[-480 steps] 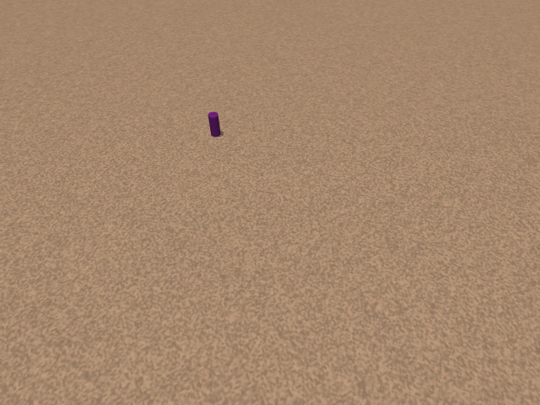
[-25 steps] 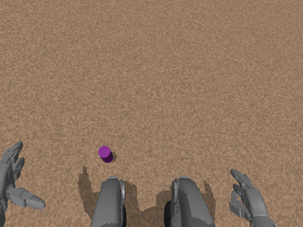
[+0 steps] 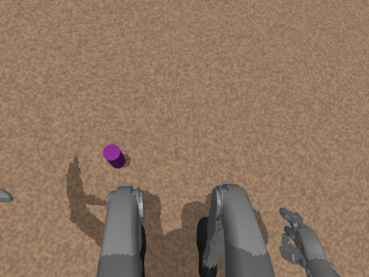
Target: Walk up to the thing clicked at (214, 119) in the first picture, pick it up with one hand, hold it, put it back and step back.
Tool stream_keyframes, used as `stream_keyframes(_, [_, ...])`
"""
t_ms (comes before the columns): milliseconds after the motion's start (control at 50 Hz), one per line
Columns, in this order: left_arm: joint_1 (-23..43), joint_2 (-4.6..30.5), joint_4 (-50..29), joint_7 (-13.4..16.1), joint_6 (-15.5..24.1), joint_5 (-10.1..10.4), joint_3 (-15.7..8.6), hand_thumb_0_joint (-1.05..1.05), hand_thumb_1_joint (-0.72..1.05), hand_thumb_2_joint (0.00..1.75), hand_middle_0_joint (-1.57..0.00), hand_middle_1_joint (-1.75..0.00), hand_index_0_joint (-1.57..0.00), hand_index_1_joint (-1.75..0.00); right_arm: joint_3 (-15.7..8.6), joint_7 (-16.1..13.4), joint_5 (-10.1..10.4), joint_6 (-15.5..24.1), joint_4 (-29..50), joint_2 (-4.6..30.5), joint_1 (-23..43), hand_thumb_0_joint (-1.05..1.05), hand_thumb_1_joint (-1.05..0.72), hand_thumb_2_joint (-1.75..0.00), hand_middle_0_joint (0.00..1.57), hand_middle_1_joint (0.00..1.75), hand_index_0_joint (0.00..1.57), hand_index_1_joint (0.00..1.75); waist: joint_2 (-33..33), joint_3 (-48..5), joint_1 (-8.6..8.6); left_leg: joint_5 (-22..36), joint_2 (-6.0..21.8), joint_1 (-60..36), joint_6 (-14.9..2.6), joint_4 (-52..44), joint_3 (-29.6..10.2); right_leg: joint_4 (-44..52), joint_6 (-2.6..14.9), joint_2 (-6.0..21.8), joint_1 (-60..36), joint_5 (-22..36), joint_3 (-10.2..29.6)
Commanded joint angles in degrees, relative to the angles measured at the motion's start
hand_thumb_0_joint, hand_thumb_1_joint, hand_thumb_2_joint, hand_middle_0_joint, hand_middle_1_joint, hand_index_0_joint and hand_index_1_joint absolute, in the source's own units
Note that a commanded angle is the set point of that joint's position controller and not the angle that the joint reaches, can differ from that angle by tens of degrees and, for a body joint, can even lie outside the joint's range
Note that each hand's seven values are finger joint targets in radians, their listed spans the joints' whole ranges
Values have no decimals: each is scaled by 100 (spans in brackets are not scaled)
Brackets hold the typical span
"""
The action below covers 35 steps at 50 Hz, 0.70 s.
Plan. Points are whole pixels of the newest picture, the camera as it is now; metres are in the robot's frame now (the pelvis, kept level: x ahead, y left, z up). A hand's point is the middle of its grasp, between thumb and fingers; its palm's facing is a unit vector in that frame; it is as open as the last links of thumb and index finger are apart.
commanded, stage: go down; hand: left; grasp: from the side
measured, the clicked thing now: (115, 157) +0.44 +0.21 -0.41
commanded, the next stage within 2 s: approach in 1.28 s
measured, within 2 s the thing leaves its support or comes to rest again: neither
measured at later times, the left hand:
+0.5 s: hand out of the picture +0.36 +0.38 -0.08, palm faces +0.11 -0.99 -0.13, open 17.3 cm
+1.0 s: hand out of the picture +0.37 +0.39 -0.10, palm faces +0.10 -0.99 -0.11, open 17.4 cm
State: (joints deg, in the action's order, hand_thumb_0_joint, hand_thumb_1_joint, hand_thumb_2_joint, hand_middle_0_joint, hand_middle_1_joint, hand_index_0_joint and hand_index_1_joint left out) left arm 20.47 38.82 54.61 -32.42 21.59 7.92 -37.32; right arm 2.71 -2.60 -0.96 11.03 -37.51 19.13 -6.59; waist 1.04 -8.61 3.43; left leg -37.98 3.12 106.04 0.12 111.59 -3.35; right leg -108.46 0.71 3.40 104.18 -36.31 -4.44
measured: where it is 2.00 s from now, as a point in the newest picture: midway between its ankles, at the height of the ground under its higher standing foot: (171, 262)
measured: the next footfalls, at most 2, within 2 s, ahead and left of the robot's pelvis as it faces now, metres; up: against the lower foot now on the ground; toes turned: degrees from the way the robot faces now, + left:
none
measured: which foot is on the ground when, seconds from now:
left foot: down 0.00-1.00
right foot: down 0.00-1.00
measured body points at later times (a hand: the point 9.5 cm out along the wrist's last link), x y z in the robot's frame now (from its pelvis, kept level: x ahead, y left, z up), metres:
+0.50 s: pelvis -0.01 +0.01 -0.07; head +0.19 +0.06 +0.33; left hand +0.35 +0.44 -0.07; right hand +0.15 -0.28 -0.17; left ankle +0.08 +0.12 -0.44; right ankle +0.09 -0.12 -0.44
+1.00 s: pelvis -0.01 +0.01 -0.09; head +0.20 +0.06 +0.30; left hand +0.36 +0.44 -0.09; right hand +0.14 -0.28 -0.20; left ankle +0.08 +0.12 -0.44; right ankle +0.09 -0.12 -0.44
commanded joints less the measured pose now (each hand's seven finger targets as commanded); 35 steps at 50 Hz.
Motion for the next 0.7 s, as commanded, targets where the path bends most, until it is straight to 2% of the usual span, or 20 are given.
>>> stream_keyframes(0, [830, 2250, -791, -152, 375, 266, -670, 0, -50, 7, -6, -8, -5, -8, -449, -65, -8, 193, 370, 1192, -527, 0, -91, -90, 20, 30, 20, 30, -874, -3122, -252, 562, -200, -1850, -143, -1329, -6, 1033, 131, -235, -1590, 446, 224])
stream_keyframes(20, [852, 2358, -891, -180, 396, 273, -718, 0, -48, 7, -6, -8, -5, -8, -441, -66, -8, 202, 416, 1215, -435, 0, -90, -90, 20, 30, 20, 30, -909, -3120, -326, 496, -185, -1874, -142, -1338, -17, 978, 134, -240, -1491, 396, 194])
stream_keyframes(40, [967, 2333, -864, -222, 407, 269, -658, 0, -49, 7, -5, -8, -5, -8, -447, -61, -8, 202, 372, 1236, -456, 0, -91, -90, 20, 30, 20, 30, -1001, -3115, -263, 422, -168, -1910, -134, -1327, -57, 888, 142, -248, -1354, 371, 156])
stream_keyframes(80, [980, 2457, -891, -286, 404, 298, -746, 0, -48, 8, -5, -8, -5, -8, -463, -65, -12, 206, 327, 1287, -501, 0, -91, -90, 20, 30, 20, 30, -1027, -3144, -288, 406, -171, -1834, -131, -1227, -34, 826, 141, -251, -1284, 352, 149])
stream_keyframes(100, [1099, 2420, -872, -312, 403, 315, -694, 0, -50, 7, -5, -8, -5, -8, -444, -65, -23, 211, 338, 1269, -477, 0, -90, -90, 20, 30, 20, 30, -968, -3116, -237, 340, -174, -1684, -145, -1130, -8, 821, 129, -244, -1293, 294, 176])
stream_keyframes(160, [1154, 2548, -959, -401, 413, 350, -795, 0, -49, 7, -5, -7, -5, -7, -436, -52, -33, 224, 209, 1342, -567, 0, -91, -91, 20, 30, 20, 30, -1229, -3293, -275, 656, -163, -1922, -102, -1038, -66, 524, 162, -248, -1070, 561, 70])
stream_keyframes(180, [1243, 2661, -1026, -421, 417, 361, -833, 0, -48, 7, -5, -7, -4, -7, -438, -62, -33, 214, 231, 1358, -536, 0, -91, -91, 20, 30, 20, 30, -1198, -3289, -282, 576, -155, -1873, -112, -1006, -75, 507, 157, -253, -1008, 496, 61])
stream_keyframes(240, [1298, 2487, -878, -510, 399, 418, -745, 0, -51, 7, -5, -6, -4, -6, -416, -48, -38, 207, 80, 1353, -614, 0, -91, -91, 20, 30, 20, 30, -1178, -3159, -224, 588, -153, -1758, -105, -892, -112, 360, 160, -249, -798, 502, 23])
stream_keyframes(260, [1410, 2702, -1045, -512, 423, 427, -893, 0, -51, 6, -5, -6, -4, -6, -413, -54, -44, 204, 110, 1386, -613, 0, -92, -91, 20, 30, 20, 30, -1262, -3349, -294, 751, -162, -1843, -103, -822, -105, 285, 174, -246, -799, 625, 29])
stream_keyframes(300, [1307, 2686, -909, -561, 396, 397, -853, 0, -51, 6, -5, -6, -4, -6, -391, -49, -68, 204, 42, 1407, -629, 0, -92, -91, 20, 30, 20, 30, -1372, -3443, -272, 1009, -158, -1992, -77, -755, -127, 148, 186, -234, -747, 778, -1])
stream_keyframes(320, [1410, 2726, -958, -586, 393, 426, -860, 0, -52, 6, -5, -5, -4, -6, -396, -54, -74, 195, 46, 1413, -622, 0, -92, -91, 20, 30, 20, 30, -1292, -3415, -281, 932, -160, -1879, -95, -687, -98, 169, 177, -239, -727, 719, 14])
stream_keyframes(340, [1484, 2626, -907, -611, 384, 414, -796, 0, -51, 7, -5, -6, -4, -6, -406, -58, -59, 194, 85, 1404, -610, 0, -92, -91, 20, 30, 20, 30, -1269, -3312, -194, 798, -166, -1781, -99, -716, -133, 145, 181, -236, -597, 636, -17])
stream_keyframes(360, [1572, 2737, -879, -602, 383, 430, -856, 0, -51, 7, -5, -5, -4, -6, -389, -47, -55, 201, 82, 1401, -576, 0, -91, -91, 20, 30, 20, 30, -1207, -3159, -213, 486, -160, -1572, -119, -717, -141, 149, 165, -242, -555, 406, -21])
stream_keyframes(380, [1509, 2667, -713, -621, 374, 427, -851, 0, -51, 6, -5, -5, -4, -6, -374, -42, -65, 196, 11, 1398, -627, 0, -92, -91, 20, 30, 20, 30, -1197, -3110, -216, 502, -158, -1573, -112, -688, -148, 103, 164, -241, -546, 432, -27])
stream_keyframes(420, [1669, 2777, -796, -646, 396, 427, -849, 0, -51, 8, -5, -6, -4, -7, -371, -31, -72, 205, 29, 1405, -582, 0, -92, -91, 20, 30, 20, 30, -1171, -3117, -199, 263, -164, -1409, -144, -616, -113, 103, 150, -244, -494, 251, -23])
stream_keyframes(460, [1593, 2720, -639, -693, 381, 429, -816, 0, -51, 7, -5, -6, -4, -6, -343, -19, -73, 202, -15, 1426, -615, 0, -92, -91, 20, 30, 20, 30, -1295, -3047, -210, 333, -152, -1502, -113, -639, -183, -42, 166, -238, -308, 319, -67])
stream_keyframes(480, [1835, 2947, -847, -685, 408, 435, -890, 0, -50, 8, -4, -6, -3, -6, -345, -11, -83, 191, 5, 1432, -596, 0, -91, -91, 20, 30, 20, 30, -1256, -3128, -238, 271, -158, -1395, -133, -555, -122, -25, 154, -236, -399, 243, -35])
stream_keyframes(540, [1778, 2863, -651, -741, 412, 483, -884, 0, -52, 7, -5, -6, -3, -6, -310, -7, -85, 187, -33, 1437, -605, 0, -92, -91, 20, 30, 20, 30, -1177, -3132, -226, 403, -176, -1366, -135, -419, -89, -80, 160, -240, -342, 323, -29])
stream_keyframes(600, [1864, 3003, -680, -770, 421, 479, -927, 0, -52, 8, -4, -6, -3, -6, -301, 2, -78, 182, -23, 1460, -595, 0, -92, -91, 20, 30, 20, 30, -1250, -3096, -237, 295, -171, -1305, -138, -416, -121, -167, 164, -241, -215, 234, -62])
stream_keyframes(680, [2031, 3030, -706, -818, 442, 512, -921, 0, -53, 8, -4, -6, -3, -7, -288, 11, -86, 177, -26, 1452, -624, 0, -92, -91, 20, 30, 20, 30, -1198, -3154, -175, 290, -200, -1144, -159, -258, -46, -160, 153, -238, -273, 213, -39])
